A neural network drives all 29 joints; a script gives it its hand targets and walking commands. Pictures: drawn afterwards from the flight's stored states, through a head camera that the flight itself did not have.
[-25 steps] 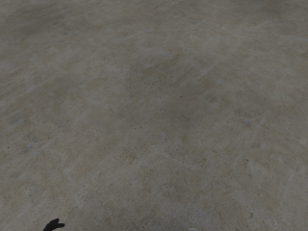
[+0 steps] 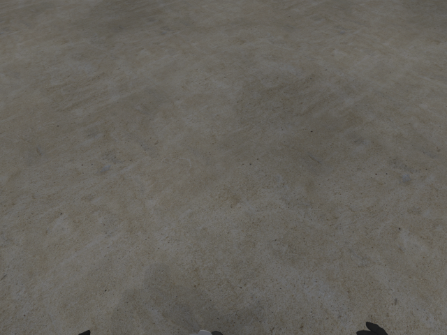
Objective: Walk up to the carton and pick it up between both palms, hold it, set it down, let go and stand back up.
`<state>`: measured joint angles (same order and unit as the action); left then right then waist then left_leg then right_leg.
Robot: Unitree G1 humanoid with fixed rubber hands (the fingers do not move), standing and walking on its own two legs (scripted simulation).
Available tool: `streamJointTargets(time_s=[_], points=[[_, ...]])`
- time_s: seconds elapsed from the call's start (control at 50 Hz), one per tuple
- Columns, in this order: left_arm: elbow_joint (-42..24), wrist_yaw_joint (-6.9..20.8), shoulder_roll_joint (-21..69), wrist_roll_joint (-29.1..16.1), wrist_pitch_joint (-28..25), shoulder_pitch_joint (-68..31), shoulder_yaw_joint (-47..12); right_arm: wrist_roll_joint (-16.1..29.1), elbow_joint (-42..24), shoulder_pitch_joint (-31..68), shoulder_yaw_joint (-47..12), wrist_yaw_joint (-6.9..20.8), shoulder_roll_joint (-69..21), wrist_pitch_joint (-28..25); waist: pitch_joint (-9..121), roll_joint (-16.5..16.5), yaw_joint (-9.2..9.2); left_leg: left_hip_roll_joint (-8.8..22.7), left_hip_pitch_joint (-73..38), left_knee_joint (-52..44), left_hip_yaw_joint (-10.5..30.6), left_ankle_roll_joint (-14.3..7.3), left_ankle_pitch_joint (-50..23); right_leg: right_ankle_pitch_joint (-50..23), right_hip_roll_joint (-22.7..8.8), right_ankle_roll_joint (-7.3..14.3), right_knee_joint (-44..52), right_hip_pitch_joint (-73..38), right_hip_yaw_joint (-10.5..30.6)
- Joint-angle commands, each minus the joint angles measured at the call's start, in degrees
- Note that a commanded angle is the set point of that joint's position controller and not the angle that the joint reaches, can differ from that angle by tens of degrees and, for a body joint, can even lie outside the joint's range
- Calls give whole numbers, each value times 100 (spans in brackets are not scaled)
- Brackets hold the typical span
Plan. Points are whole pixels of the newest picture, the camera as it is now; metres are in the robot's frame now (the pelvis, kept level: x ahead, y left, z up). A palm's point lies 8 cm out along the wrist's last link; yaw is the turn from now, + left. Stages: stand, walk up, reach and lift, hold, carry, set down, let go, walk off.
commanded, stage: walk up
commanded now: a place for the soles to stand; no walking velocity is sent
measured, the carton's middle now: out of the picture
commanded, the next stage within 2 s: none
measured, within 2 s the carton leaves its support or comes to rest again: neither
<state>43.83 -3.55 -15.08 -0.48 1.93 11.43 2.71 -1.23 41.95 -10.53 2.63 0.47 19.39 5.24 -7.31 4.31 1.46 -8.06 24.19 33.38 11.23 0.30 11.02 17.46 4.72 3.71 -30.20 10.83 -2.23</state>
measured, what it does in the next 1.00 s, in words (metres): walks backwards, turning left: left foot, then right foot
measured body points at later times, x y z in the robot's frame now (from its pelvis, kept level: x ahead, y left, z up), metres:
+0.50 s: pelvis -0.18 +0.08 -0.01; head -0.17 +0.11 +0.44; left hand -0.16 +0.41 -0.13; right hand -0.04 -0.18 -0.12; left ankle -0.21 +0.23 -0.73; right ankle -0.07 -0.05 -0.69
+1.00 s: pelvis -0.23 +0.10 +0.01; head -0.22 +0.11 +0.45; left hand -0.35 +0.37 -0.11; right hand -0.02 -0.10 -0.12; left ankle -0.28 +0.23 -0.68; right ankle -0.19 +0.02 -0.73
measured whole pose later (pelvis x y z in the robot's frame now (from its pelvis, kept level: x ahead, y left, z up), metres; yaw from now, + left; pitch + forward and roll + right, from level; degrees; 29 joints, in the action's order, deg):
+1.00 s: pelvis -0.23 +0.10 +0.01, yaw +38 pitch -3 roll -1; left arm 43.9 -0.7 -16.9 3.0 0.4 16.9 3.6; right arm -2.1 42.1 -21.7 3.9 1.6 17.0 2.8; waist -4.7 1.2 -1.3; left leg 1.5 26.2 54.2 3.2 2.6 20.2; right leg 17.2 0.9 4.1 -27.6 8.1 -9.4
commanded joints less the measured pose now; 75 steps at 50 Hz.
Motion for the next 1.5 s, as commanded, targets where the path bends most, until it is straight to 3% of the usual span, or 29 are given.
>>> streamJointTargets(time_s=[0.0,0.06,0.22,0.34,0.36,0.38,0.4,0.42,0.44,0.48,0.5,0.62,0.72,0.74,0.76,0.78,0.82,0.86,0.98,1.06,1.08,1.1,1.12,1.14,1.18,1.26,1.4,1.44,1.48], points=[[-390,-68,-1348,318,-157,-269,393,-307,-305,-92,462,-74,1294,62,292,-1070,-82,164,560,3952,299,273,1869,-1959,-3106,1508,1689,907,2137],[-463,-62,-1026,340,-215,-519,283,-210,-16,-520,446,97,1047,43,254,-722,136,93,702,4514,273,337,1048,-2287,-2061,759,907,457,1057],[-184,-86,-1491,412,-209,284,478,61,-119,-55,282,280,618,164,463,-1712,-347,750,765,3095,-443,736,1611,-1014,-2236,965,1070,-639,850],[-258,-34,-1890,476,-143,-13,592,65,0,-728,378,379,651,-89,853,-2200,-114,1138,-1227,404,-954,78,1654,394,-2470,685,917,473,416],[-306,-20,-1802,441,-128,-216,522,64,165,-1127,441,378,721,-152,956,-1785,176,1006,-1806,-354,-1134,-64,1009,682,-2304,469,451,896,124],[-369,-1,-1397,397,-123,-280,392,68,403,-1419,507,357,902,-194,925,-580,419,794,-2031,-906,-991,-143,945,1275,-1804,195,-773,1391,-529],[-533,74,-871,275,-90,-121,260,23,365,-1277,558,320,1340,-187,593,1295,498,1613,-1661,-1743,910,-661,1666,2317,-973,-238,-2332,2529,-1147],[-864,19,-942,45,19,-558,292,87,88,-653,638,299,2102,-142,197,1966,640,2568,265,-2586,2581,-1743,2373,2544,-534,-391,-3222,2366,-275],[-741,3,-1104,-29,67,-532,340,52,4,-99,644,238,2035,-127,-316,1789,466,2496,1154,-3032,2601,-1952,3084,2181,-698,-341,-3764,2022,130],[-399,47,-1261,-100,-31,35,409,-184,-13,356,482,100,1322,-151,-86,1181,-43,1623,125,-1902,799,-1307,1003,993,-582,-314,-3962,2153,14],[-288,97,-1258,-67,-93,323,397,-194,-75,340,481,66,1253,-165,212,1007,-182,1444,-199,-1527,627,-1137,412,587,-593,-308,-3675,1926,70],[-760,284,-916,197,-151,134,268,-100,202,-925,411,14,881,-319,447,782,202,1828,-1509,-1648,2095,-1197,1645,958,-322,-477,-1487,1835,403],[-623,200,-830,176,-196,1292,364,-77,-187,-775,384,-94,985,-308,426,396,-436,1356,-50,-1450,2194,-556,1671,252,-81,-23,849,-534,559],[-554,162,-1043,235,-233,1447,424,-16,-290,-839,331,-83,798,-321,452,-81,-526,922,668,-1003,1705,-143,2037,426,-534,167,1346,-1251,1034],[-473,148,-1518,330,-252,1377,511,53,-437,-984,268,-76,421,-365,531,-1259,-514,178,1509,443,472,273,2106,1693,-1790,545,1735,-1594,2515],[-567,129,-1726,349,-233,793,565,-94,-527,-820,361,-141,606,-330,104,-1365,-493,136,1658,1881,-422,292,1785,2389,-2917,1069,2313,-434,3391],[-580,155,-1103,344,-318,264,307,-198,-346,-1097,414,-84,825,-291,-236,-699,-133,655,897,2606,-125,203,1232,1273,-2383,872,2157,458,2200],[-580,192,-942,345,-326,-23,225,-125,-206,-1475,386,26,608,-295,-200,-1041,-34,750,620,2959,-394,197,666,924,-1787,727,1970,567,1233],[-308,328,-1168,354,-218,635,313,-65,-720,-796,339,75,360,-407,-295,-1392,-620,1241,587,1215,-1139,153,1134,1044,-1991,969,1680,-3,439],[-378,425,-1243,376,-153,478,278,-75,-649,-1389,404,-158,223,-600,350,-1127,-406,896,-828,130,-1790,-58,488,-392,-1933,761,331,295,-355],[-435,469,-1165,388,-121,412,202,-117,-517,-1924,473,-240,331,-659,628,-762,-138,884,-1660,-286,-1511,-211,396,-391,-1760,500,-587,741,-679],[-577,529,-902,432,-90,347,83,-185,-392,-2497,599,-339,774,-702,697,231,199,1397,-2357,-888,-278,-506,759,-308,-1336,95,-2260,1530,-927],[-986,581,-649,448,-23,273,37,-285,-546,-2615,699,-415,1515,-694,620,1391,230,2909,-2805,-1547,2831,-1355,850,1680,-454,-330,-3292,3185,-620],[-1102,567,-1083,526,84,-11,133,-248,-523,-2708,730,-462,1665,-625,529,914,447,3480,-2414,-1998,3877,-2064,1668,2008,-685,-361,-3761,3254,249],[-1096,616,-1086,416,58,-68,168,-315,-685,-2102,573,-576,1279,-643,415,-58,179,2821,-2266,-1677,2467,-1632,1590,1019,-791,-420,-3973,3352,596],[-961,683,-709,326,39,291,179,-233,-764,-1301,371,-503,1005,-725,473,510,-207,1775,-1220,-1313,850,-1056,-301,96,-571,-649,-3485,2260,467],[-1103,514,-651,90,44,122,112,-198,-973,-1187,480,-298,1272,-515,726,1346,-132,1556,-649,-450,959,-1061,-2458,203,-328,-653,-1650,1060,239],[-1072,441,-681,109,3,297,121,-172,-1134,-973,480,-260,1280,-436,866,1220,-268,1435,-270,-103,1223,-860,-2394,-277,-228,-567,-910,290,133],[-1027,354,-937,221,-79,525,168,-94,-1215,-1073,324,-229,916,-389,1044,158,-504,1097,418,611,1126,-455,-1067,-939,-505,-424,382,-771,435]])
